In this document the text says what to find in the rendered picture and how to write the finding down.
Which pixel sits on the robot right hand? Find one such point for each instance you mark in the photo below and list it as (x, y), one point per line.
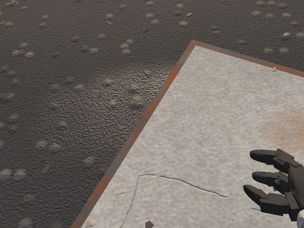
(291, 186)

